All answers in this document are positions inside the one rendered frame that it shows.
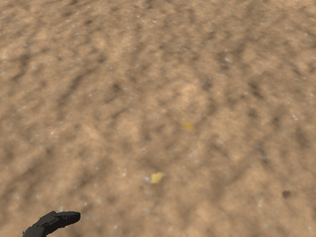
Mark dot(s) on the robot left hand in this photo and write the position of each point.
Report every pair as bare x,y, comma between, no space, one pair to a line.
51,222

